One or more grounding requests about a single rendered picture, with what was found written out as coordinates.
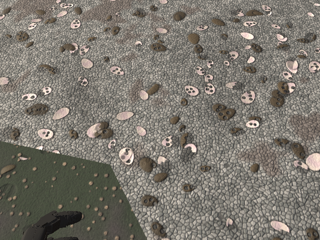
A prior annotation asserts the robot left hand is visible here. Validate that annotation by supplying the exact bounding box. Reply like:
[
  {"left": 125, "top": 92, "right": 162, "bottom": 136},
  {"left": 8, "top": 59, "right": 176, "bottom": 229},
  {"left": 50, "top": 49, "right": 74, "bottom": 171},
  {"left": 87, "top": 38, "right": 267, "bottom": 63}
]
[{"left": 21, "top": 210, "right": 82, "bottom": 240}]

